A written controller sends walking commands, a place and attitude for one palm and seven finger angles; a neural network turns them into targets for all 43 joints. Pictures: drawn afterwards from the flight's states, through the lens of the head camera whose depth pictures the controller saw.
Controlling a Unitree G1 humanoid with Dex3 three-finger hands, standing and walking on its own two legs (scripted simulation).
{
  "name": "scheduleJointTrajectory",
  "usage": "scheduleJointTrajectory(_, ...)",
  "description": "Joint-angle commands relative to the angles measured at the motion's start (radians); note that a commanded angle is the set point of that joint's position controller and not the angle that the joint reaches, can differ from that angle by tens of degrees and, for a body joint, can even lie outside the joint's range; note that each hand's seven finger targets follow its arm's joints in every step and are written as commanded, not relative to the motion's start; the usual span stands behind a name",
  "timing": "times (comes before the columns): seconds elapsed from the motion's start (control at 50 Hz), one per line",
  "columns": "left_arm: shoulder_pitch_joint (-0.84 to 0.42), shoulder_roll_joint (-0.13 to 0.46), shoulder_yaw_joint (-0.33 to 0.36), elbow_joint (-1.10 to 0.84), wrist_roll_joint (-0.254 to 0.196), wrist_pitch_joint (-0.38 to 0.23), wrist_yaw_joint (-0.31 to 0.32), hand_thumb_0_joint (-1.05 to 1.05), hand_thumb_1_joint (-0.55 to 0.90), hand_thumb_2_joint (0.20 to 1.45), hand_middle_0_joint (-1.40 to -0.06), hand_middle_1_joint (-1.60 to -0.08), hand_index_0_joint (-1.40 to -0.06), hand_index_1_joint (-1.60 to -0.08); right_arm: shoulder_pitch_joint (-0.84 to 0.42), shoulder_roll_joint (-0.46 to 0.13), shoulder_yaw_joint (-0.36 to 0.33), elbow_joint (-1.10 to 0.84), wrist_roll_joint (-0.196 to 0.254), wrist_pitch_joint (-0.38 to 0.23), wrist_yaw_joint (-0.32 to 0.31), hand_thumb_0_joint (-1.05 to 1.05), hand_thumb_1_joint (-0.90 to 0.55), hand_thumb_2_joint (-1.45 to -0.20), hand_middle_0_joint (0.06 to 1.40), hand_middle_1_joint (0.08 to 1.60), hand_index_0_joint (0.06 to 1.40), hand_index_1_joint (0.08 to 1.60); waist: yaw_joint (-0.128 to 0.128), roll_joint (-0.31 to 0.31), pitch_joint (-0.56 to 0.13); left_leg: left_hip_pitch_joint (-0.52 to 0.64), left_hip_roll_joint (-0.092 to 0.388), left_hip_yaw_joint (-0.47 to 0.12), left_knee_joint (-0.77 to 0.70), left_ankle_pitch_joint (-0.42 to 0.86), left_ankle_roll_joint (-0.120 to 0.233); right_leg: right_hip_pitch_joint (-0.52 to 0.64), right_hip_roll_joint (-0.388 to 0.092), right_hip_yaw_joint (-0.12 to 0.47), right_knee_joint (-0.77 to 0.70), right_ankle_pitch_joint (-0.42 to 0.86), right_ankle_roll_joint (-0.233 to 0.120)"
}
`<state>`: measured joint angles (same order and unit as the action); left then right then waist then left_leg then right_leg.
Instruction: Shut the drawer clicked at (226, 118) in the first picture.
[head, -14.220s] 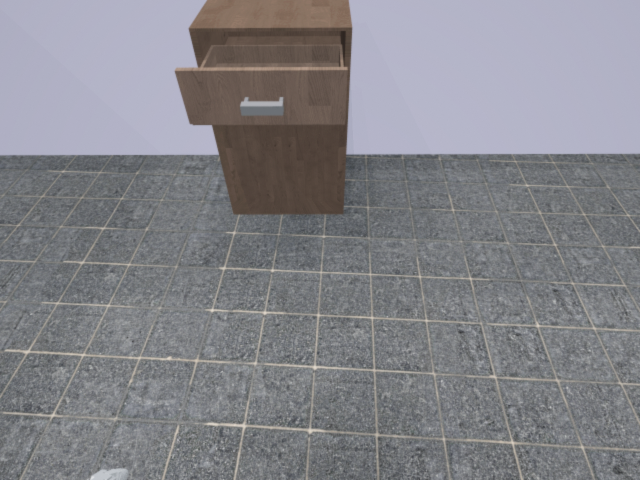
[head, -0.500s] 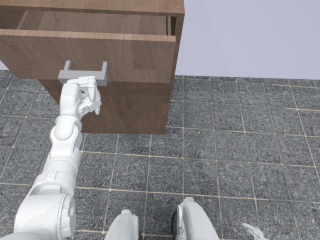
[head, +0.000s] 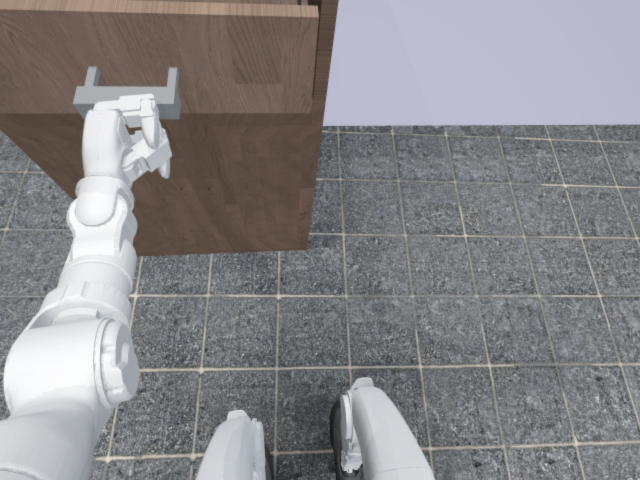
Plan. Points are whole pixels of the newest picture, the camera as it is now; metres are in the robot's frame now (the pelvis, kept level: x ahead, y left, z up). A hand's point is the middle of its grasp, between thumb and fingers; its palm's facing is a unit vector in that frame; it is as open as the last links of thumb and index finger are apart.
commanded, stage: push the drawer shut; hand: left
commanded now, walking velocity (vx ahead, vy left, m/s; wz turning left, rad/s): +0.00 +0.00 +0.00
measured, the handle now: (131, 89) +0.60 +0.18 +0.04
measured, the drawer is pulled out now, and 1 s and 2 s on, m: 0.03 0.00 0.00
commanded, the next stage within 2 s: pull the fist back off the drawer in 0.52 s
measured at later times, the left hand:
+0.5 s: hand (157, 126) +0.54 +0.15 +0.04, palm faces -0.03 -1.00 -0.06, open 3.0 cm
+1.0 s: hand (159, 126) +0.54 +0.15 +0.04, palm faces -0.03 -1.00 -0.06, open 3.0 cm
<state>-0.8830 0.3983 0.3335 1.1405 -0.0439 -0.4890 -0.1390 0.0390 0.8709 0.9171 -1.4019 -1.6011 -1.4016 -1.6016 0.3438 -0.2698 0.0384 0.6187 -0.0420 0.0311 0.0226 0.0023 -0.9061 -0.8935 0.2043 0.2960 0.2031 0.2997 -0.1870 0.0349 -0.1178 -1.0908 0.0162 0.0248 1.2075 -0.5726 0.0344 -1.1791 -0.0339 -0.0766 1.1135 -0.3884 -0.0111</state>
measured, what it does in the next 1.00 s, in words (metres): stands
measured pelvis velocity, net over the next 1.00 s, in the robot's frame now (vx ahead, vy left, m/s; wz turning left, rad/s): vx -0.03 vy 0.01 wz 0.00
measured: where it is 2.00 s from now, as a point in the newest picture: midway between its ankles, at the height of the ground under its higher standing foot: outside the picture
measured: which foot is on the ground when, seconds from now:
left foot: down 0.00-1.00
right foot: down 0.00-1.00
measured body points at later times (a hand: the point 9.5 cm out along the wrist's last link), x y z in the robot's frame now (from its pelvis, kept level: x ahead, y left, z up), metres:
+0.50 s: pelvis -0.01 +0.00 -0.01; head +0.17 +0.03 +0.40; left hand +0.54 +0.20 +0.04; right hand -0.01 -0.26 -0.12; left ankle -0.01 +0.10 -0.64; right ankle +0.07 -0.12 -0.64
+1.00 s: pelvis -0.03 +0.01 -0.02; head +0.15 +0.04 +0.39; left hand +0.54 +0.20 +0.04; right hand -0.05 -0.25 -0.12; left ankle -0.01 +0.10 -0.64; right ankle +0.07 -0.12 -0.64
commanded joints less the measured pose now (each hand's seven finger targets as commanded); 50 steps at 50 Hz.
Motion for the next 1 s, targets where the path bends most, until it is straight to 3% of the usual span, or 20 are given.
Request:
scheduleJointTrajectory(0.0, -0.533, 0.245, 0.037, -0.205, -0.009, -0.070, 0.006, 0.000, 0.900, 0.900, -1.400, -1.600, -1.400, -1.600, 0.174, -0.175, -0.057, -0.040, 0.000, -0.009, -0.008, 0.000, -0.900, -0.900, 0.200, 0.300, 0.200, 0.300, -0.047, 0.092, -0.528, 0.216, -0.010, -0.080, -0.153, 0.379, -0.014, 0.372, 0.043, 0.055, -0.094, 0.208, -0.010)
scheduleJointTrajectory(0.04, -0.544, 0.227, 0.024, -0.196, -0.007, -0.066, 0.004, 0.000, 0.900, 0.900, -1.400, -1.600, -1.400, -1.600, 0.180, -0.175, -0.058, -0.039, -0.003, -0.005, -0.005, 0.000, -0.900, -0.900, 0.200, 0.300, 0.200, 0.300, -0.054, 0.097, -0.548, 0.228, -0.009, -0.082, -0.148, 0.395, -0.014, 0.371, 0.043, 0.056, -0.096, 0.219, -0.010)
scheduleJointTrajectory(0.1, -0.554, 0.288, 0.066, -0.199, -0.001, -0.064, 0.003, 0.000, 0.900, 0.900, -1.400, -1.600, -1.400, -1.600, 0.189, -0.179, -0.056, -0.043, -0.006, 0.002, -0.005, 0.000, -0.900, -0.900, 0.200, 0.300, 0.200, 0.300, -0.043, 0.122, -0.591, 0.238, -0.008, -0.083, -0.138, 0.428, -0.018, 0.386, 0.045, 0.057, -0.086, 0.246, -0.012)
scheduleJointTrajectory(0.12, -0.564, 0.263, 0.045, -0.178, -0.001, -0.057, 0.002, 0.000, 0.900, 0.900, -1.400, -1.600, -1.400, -1.600, 0.189, -0.177, -0.053, -0.042, -0.005, 0.004, -0.003, 0.000, -0.900, -0.900, 0.200, 0.300, 0.200, 0.300, -0.058, 0.108, -0.569, 0.224, -0.007, -0.083, -0.138, 0.412, -0.015, 0.376, 0.047, 0.056, -0.090, 0.236, -0.010)
scheduleJointTrajectory(0.18, -0.598, 0.316, 0.076, -0.154, 0.011, -0.050, 0.007, 0.000, 0.900, 0.900, -1.400, -1.600, -1.400, -1.600, 0.198, -0.183, -0.047, -0.036, -0.008, 0.011, -0.005, 0.000, -0.900, -0.900, 0.200, 0.300, 0.200, 0.300, -0.064, 0.107, -0.551, 0.200, -0.004, -0.089, -0.134, 0.399, -0.013, 0.365, 0.049, 0.053, -0.086, 0.224, -0.012)
scheduleJointTrajectory(0.2, -0.610, 0.301, 0.061, -0.146, 0.014, -0.045, 0.007, 0.000, 0.900, 0.900, -1.400, -1.600, -1.400, -1.600, 0.199, -0.182, -0.047, -0.040, -0.008, 0.012, -0.005, 0.000, -0.900, -0.900, 0.200, 0.300, 0.200, 0.300, -0.074, 0.104, -0.547, 0.192, -0.004, -0.087, -0.130, 0.392, -0.010, 0.358, 0.049, 0.057, -0.089, 0.219, -0.009)
scheduleJointTrajectory(0.24, -0.647, 0.329, 0.078, -0.159, 0.017, -0.045, 0.009, 0.000, 0.900, 0.900, -1.400, -1.600, -1.400, -1.600, 0.208, -0.186, -0.048, -0.035, -0.010, 0.013, -0.005, 0.000, -0.900, -0.900, 0.200, 0.300, 0.200, 0.300, -0.078, 0.114, -0.564, 0.195, -0.002, -0.092, -0.125, 0.397, -0.010, 0.356, 0.048, 0.055, -0.087, 0.220, -0.009)
scheduleJointTrajectory(0.26, -0.681, 0.305, 0.052, -0.167, 0.017, -0.047, 0.008, 0.000, 0.900, 0.900, -1.400, -1.600, -1.400, -1.600, 0.208, -0.183, -0.047, -0.036, -0.011, 0.013, -0.004, 0.000, -0.900, -0.900, 0.200, 0.300, 0.200, 0.300, -0.094, 0.143, -0.564, 0.210, -0.002, -0.093, -0.119, 0.406, -0.011, 0.328, 0.049, 0.055, -0.084, 0.221, -0.009)
scheduleJointTrajectory(0.3, -0.723, 0.337, 0.072, -0.161, 0.021, -0.045, 0.014, 0.000, 0.900, 0.900, -1.400, -1.600, -1.400, -1.600, 0.217, -0.188, -0.047, -0.026, -0.014, 0.014, -0.005, 0.000, -0.900, -0.900, 0.200, 0.300, 0.200, 0.300, -0.100, 0.143, -0.575, 0.213, -0.001, -0.103, -0.113, 0.405, -0.013, 0.320, 0.050, 0.051, -0.083, 0.209, -0.009)
scheduleJointTrajectory(0.36, -0.791, 0.303, 0.029, -0.153, 0.027, -0.040, 0.018, 0.000, 0.900, 0.900, -1.400, -1.600, -1.400, -1.600, 0.219, -0.187, -0.043, -0.016, -0.017, 0.010, -0.003, 0.000, -0.900, -0.900, 0.200, 0.300, 0.200, 0.300, -0.127, 0.171, -0.555, 0.232, 0.001, -0.116, -0.109, 0.387, -0.014, 0.258, 0.051, 0.043, -0.085, 0.172, -0.010)
scheduleJointTrajectory(0.46, -0.905, 0.309, 0.002, -0.138, 0.037, -0.033, 0.030, 0.000, 0.900, 0.900, -1.400, -1.600, -1.400, -1.600, 0.227, -0.198, -0.036, 0.003, -0.022, 0.002, -0.008, 0.000, -0.900, -0.900, 0.200, 0.300, 0.200, 0.300, -0.161, 0.215, -0.546, 0.244, 0.002, -0.143, -0.109, 0.332, -0.020, 0.180, 0.051, 0.032, -0.081, 0.109, -0.012)
scheduleJointTrajectory(0.52, -0.940, 0.287, -0.031, -0.101, 0.040, -0.016, 0.035, 0.000, 0.900, 0.900, -1.400, -1.600, -1.400, -1.600, 0.226, -0.202, -0.030, 0.010, -0.022, -0.008, -0.010, 0.000, -0.900, -0.900, 0.200, 0.300, 0.200, 0.300, -0.184, 0.203, -0.536, 0.214, -0.002, -0.145, -0.108, 0.268, -0.016, 0.157, 0.052, 0.032, -0.087, 0.070, -0.007)
scheduleJointTrajectory(0.6, -1.002, 0.300, -0.044, -0.114, 0.038, -0.006, 0.039, 0.000, 0.900, 0.900, -1.400, -1.600, -1.400, -1.600, 0.225, -0.211, -0.023, 0.016, -0.022, -0.026, -0.017, 0.000, -0.900, -0.900, 0.200, 0.300, 0.200, 0.300, -0.194, 0.248, -0.549, 0.225, 0.000, -0.161, -0.116, 0.218, -0.018, 0.117, 0.049, 0.029, -0.082, 0.038, -0.009)
scheduleJointTrajectory(0.68, -0.977, 0.272, -0.056, -0.068, 0.047, 0.012, 0.043, 0.000, 0.900, 0.900, -1.400, -1.600, -1.400, -1.600, 0.236, -0.212, -0.022, 0.012, -0.026, -0.033, -0.009, 0.000, -0.900, -0.900, 0.200, 0.300, 0.200, 0.300, -0.191, 0.243, -0.542, 0.230, 0.000, -0.177, -0.122, 0.196, -0.024, 0.093, 0.050, 0.019, -0.076, 0.027, -0.012)
scheduleJointTrajectory(0.76, -0.962, 0.281, -0.044, -0.051, 0.051, 0.025, 0.047, 0.000, 0.900, 0.900, -1.400, -1.600, -1.400, -1.600, 0.237, -0.214, -0.021, 0.007, -0.027, -0.036, -0.004, 0.000, -0.900, -0.900, 0.200, 0.300, 0.200, 0.300, -0.188, 0.225, -0.523, 0.184, -0.002, -0.174, -0.122, 0.139, -0.013, 0.098, 0.048, 0.023, -0.076, 0.002, -0.013)
scheduleJointTrajectory(0.78, -0.963, 0.285, -0.046, -0.052, 0.057, 0.027, 0.045, 0.000, 0.900, 0.900, -1.400, -1.600, -1.400, -1.600, 0.237, -0.216, -0.019, 0.004, -0.028, -0.036, -0.001, 0.000, -0.900, -0.900, 0.200, 0.300, 0.200, 0.300, -0.180, 0.239, -0.529, 0.187, -0.002, -0.180, -0.128, 0.128, -0.018, 0.096, 0.047, 0.022, -0.073, -0.003, -0.014)
scheduleJointTrajectory(0.82, -0.935, 0.313, -0.019, -0.039, 0.057, 0.034, 0.046, 0.000, 0.900, 0.900, -1.400, -1.600, -1.400, -1.600, 0.236, -0.215, -0.019, -0.001, -0.025, -0.035, 0.000, 0.000, -0.900, -0.900, 0.200, 0.300, 0.200, 0.300, -0.172, 0.209, -0.525, 0.149, -0.005, -0.165, -0.121, 0.114, -0.010, 0.125, 0.049, 0.028, -0.076, -0.012, -0.014)
scheduleJointTrajectory(0.86, -0.926, 0.302, -0.021, -0.055, 0.056, 0.032, 0.044, 0.000, 0.900, 0.900, -1.400, -1.600, -1.400, -1.600, 0.241, -0.212, -0.020, -0.010, -0.026, -0.036, 0.004, 0.000, -0.900, -0.900, 0.200, 0.300, 0.200, 0.300, -0.165, 0.221, -0.532, 0.163, -0.006, -0.165, -0.123, 0.127, -0.011, 0.127, 0.049, 0.028, -0.074, -0.005, -0.015)
scheduleJointTrajectory(0.9, -0.881, 0.323, 0.006, -0.091, 0.050, 0.026, 0.039, 0.000, 0.900, 0.900, -1.400, -1.600, -1.400, -1.600, 0.243, -0.213, -0.023, -0.017, -0.026, -0.033, 0.009, 0.000, -0.900, -0.900, 0.200, 0.300, 0.200, 0.300, -0.137, 0.232, -0.576, 0.192, -0.005, -0.162, -0.125, 0.174, -0.016, 0.161, 0.050, 0.028, -0.072, 0.019, -0.018)
scheduleJointTrajectory(0.98, -0.792, 0.306, 0.012, -0.115, 0.035, 0.025, 0.027, 0.000, 0.900, 0.900, -1.400, -1.600, -1.400, -1.600, 0.237, -0.208, -0.025, -0.029, -0.020, -0.025, 0.015, 0.000, -0.900, -0.900, 0.200, 0.300, 0.200, 0.300, -0.117, 0.208, -0.564, 0.197, -0.001, -0.145, -0.136, 0.198, -0.016, 0.197, 0.053, 0.029, -0.083, 0.033, -0.017)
